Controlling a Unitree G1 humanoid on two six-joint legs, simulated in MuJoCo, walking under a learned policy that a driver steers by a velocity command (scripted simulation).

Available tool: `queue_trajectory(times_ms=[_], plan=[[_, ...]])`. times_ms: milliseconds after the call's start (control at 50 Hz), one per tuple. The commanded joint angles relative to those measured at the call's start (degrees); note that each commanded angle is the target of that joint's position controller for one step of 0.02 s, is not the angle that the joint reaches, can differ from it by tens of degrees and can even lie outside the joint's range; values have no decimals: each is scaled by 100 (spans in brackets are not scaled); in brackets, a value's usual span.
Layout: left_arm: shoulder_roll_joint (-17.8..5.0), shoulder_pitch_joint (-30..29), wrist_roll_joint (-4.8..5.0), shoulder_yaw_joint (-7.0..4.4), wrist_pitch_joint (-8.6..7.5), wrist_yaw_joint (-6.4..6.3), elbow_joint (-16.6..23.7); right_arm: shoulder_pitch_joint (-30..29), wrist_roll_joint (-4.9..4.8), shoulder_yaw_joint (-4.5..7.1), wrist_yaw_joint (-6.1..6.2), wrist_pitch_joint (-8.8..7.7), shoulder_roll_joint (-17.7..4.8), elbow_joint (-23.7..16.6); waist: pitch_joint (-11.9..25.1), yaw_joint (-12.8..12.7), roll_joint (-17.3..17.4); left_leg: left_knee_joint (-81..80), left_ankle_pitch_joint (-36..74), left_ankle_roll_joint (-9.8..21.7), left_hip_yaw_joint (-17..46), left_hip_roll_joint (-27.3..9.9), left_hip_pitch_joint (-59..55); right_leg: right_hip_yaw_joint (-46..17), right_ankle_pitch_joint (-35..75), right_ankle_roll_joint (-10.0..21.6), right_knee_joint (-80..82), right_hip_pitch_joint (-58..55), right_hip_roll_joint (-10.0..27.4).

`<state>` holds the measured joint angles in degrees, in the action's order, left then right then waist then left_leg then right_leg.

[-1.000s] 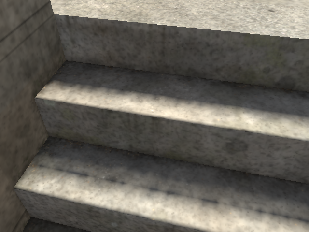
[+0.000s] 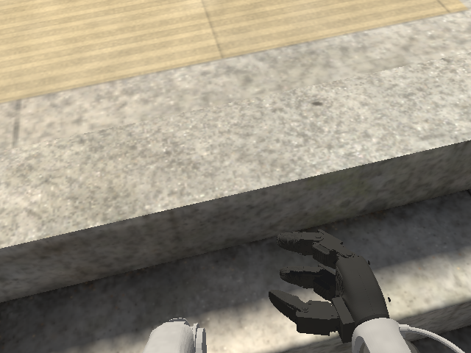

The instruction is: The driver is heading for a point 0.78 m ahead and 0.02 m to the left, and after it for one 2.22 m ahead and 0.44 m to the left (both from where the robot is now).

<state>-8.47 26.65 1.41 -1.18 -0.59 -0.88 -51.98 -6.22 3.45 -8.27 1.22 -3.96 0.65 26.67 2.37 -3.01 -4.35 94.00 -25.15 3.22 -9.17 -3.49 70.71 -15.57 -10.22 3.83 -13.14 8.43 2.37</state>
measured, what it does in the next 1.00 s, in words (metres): climbs: left foot 0.20 m higher, then right foot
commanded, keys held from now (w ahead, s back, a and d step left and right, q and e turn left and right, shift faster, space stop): w+e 0.22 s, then w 0.12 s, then w+q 0.36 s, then q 0.30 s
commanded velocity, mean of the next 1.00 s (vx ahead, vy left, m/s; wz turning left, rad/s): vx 0.43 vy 0.00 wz -0.01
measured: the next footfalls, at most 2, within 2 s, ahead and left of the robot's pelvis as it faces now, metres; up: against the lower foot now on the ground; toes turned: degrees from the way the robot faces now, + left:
left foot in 0.04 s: +0.17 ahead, +0.14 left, +0.20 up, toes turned +2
right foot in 0.60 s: +0.30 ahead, -0.28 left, +0.19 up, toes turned -15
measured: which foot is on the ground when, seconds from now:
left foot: up 0.00-0.02, down 0.04-0.62, up 0.64-0.94, down 0.96-1.00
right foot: down 0.00-0.04, up 0.06-0.58, down 0.60-0.96, up 0.98-1.00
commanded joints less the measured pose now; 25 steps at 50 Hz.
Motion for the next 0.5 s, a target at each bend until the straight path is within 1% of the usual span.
queue_trajectory(times_ms=[20, 40, 60, 80, 100, 120, 140, 160, 180, 200, 220, 240, 260, 280, 300, 320, 340, 360, 380, 400, 420, 440, 460, 480, 500], plan=[[-2163, -617, 72, -538, -218, -57, 552, 1491, -49, 905, 158, 19, -1564, -42, 2163, 1354, -1031, -2168, -1445, -38, -78, 782, -4735, -31, 9493, 795, -1148, -78, 928], [-1980, -1155, 64, -537, -348, -8, 666, 2497, -128, 1126, 151, -12, -2019, 386, 2412, 1735, -811, -3081, -1430, 194, 990, 462, -5924, 45, 9792, 726, -2525, 246, 808], [-1416, -1839, -141, -420, -469, 120, 979, 3378, -11, 1279, 157, -54, -2500, 803, 2946, 1966, 1150, -4816, -626, 757, 3494, -372, -7547, 255, 7335, 652, -4722, 1738, 177], [-492, -1620, -286, -190, -482, 272, 1194, 3001, -13, 1283, 311, 43, -2382, 799, 2942, 1360, 3306, -7025, -295, 1491, 7095, -1889, -8078, -289, 663, 133, -7841, 3758, -1068], [-430, -1585, -210, -183, -393, 414, 1327, 2501, -178, 1148, 389, 144, -1726, 884, 2003, 1051, 2123, -7292, -1883, 1444, 7359, -2406, -6725, -377, 405, 135, -9876, 4473, -784], [-360, -2044, -161, -72, -238, 405, 1627, 2149, -301, 1036, 409, 210, -1279, 1190, 473, 964, 1519, -7056, -2086, 1505, 6019, -2217, -5291, 339, 33, 73, -11161, 5195, -639], [-271, -1837, -141, 18, -134, 376, 1824, 2052, -291, 925, 344, 232, -897, 1490, -65, 497, 878, -6595, -1887, 1173, 4513, -1787, -4535, 512, 153, 194, -10857, 5277, -428], [-221, -1659, -95, 70, -73, 373, 1816, 1905, -135, 807, 293, 298, -453, 1757, -440, 201, 569, -6623, -1222, 912, 3699, -1615, -4086, 516, 99, 220, -11217, 5263, -433], [-184, -1407, 78, 100, -21, 395, 1849, 1878, -67, 740, 286, 352, -190, 1916, -661, -62, 498, -6712, -857, 746, 3052, -1527, -3823, 405, 253, 177, -11432, 5191, -394], [-18, -1216, 99, 173, 7, 361, 1845, 1831, -175, 768, 264, 311, -283, 1997, -864, -189, 407, -6778, -503, 607, 2449, -1510, -3669, 453, 464, 97, -11103, 5342, -241], [195, -1325, 184, 215, 21, 296, 1848, 2050, -245, 848, 239, 240, -574, 2114, -982, -217, 297, -6854, -184, 446, 1969, -1565, -3807, 472, 528, 38, -10837, 5632, -166], [328, -1676, 185, 310, 12, 256, 2040, 2396, -253, 924, 184, 226, -847, 2232, -1021, -67, 303, -7094, -90, 460, 1626, -1479, -4159, 612, 557, -26, -10659, 6062, -95], [239, -1911, 287, 308, 5, 239, 2133, 2450, -197, 890, 130, 225, -781, 2215, -1127, 12, 277, -7182, 325, 469, 1388, -1439, -4110, 533, 596, -230, -10567, 6239, -51], [165, -1855, 296, 303, 12, 204, 2085, 2549, -164, 934, 117, 193, -1014, 2154, -1032, 38, 335, -7270, 431, 566, 1085, -1315, -4298, 620, 754, -383, -10146, 6281, -17], [230, -1874, 304, 313, 53, 151, 2075, 2752, -209, 1012, 104, 99, -1264, 2201, -912, 84, 524, -7416, 507, 603, 1106, -1350, -4586, 649, 764, -483, -10051, 6486, 129], [192, -1908, 301, 305, 73, 100, 2092, 2745, -232, 1058, 106, 28, -1435, 2121, -819, 76, 541, -7563, 551, 617, 1027, -1346, -4747, 612, 853, -555, -9827, 6465, 246], [81, -1841, 268, 243, 94, 83, 1922, 2886, -235, 1039, 110, -24, -1381, 2180, -620, 135, 545, -7546, 810, 667, 983, -1313, -5046, 816, 913, -564, -9787, 6406, 263], [-14, -2030, 305, 183, 117, 16, 1940, 3045, -191, 1040, 59, -30, -1460, 2082, -615, 315, 391, -7676, 739, 766, 1080, -1387, -5317, 843, 971, -576, -9487, 6379, 345], [-5, -2390, 182, 180, 76, 29, 2074, 3112, -198, 1071, 66, -36, -1507, 2100, -620, 396, 478, -7757, 961, 718, 973, -1339, -5577, 1001, 1084, -591, -8879, 6351, 452], [-8, -2765, 53, 185, 28, 145, 2144, 3138, -280, 1002, 77, -8, -1422, 2021, -383, 480, 514, -7919, 924, 693, 915, -1306, -5807, 1492, 1157, -581, -8399, 5909, 636], [-79, -3070, -23, 130, 2, 220, 2176, 3295, -259, 1003, 110, 50, -1435, 2076, -338, 699, 751, -8043, 1099, 751, 986, -1295, -6143, 1749, 1414, -529, -8003, 5757, 730], [6, -3544, 51, 195, -29, 290, 2373, 3533, -308, 1050, 178, 72, -1520, 2116, -237, 870, 1025, -8226, 1057, 693, 913, -1251, -6434, 1851, 1424, -513, -6851, 5137, 856], [213, -4084, 124, 293, -84, 403, 2528, 3691, -261, 1061, 234, 101, -1527, 2138, -310, 1093, 1173, -8520, 1168, 708, 913, -1281, -6481, 2007, 1623, -472, -5855, 4564, 871], [433, -4379, 150, 387, -177, 535, 2637, 3949, -282, 1094, 284, 160, -1542, 2255, -406, 1181, 1356, -8881, 1661, 787, 972, -1456, -6974, 2094, 1271, -464, -5108, 4422, 798], [476, -4535, 147, 429, -323, 568, 2668, 4411, -364, 1113, 337, 281, -1583, 2395, -537, 1277, 1503, -8915, 2606, 965, 1019, -1181, -8039, 2568, -229, -552, -4332, 4805, 502]])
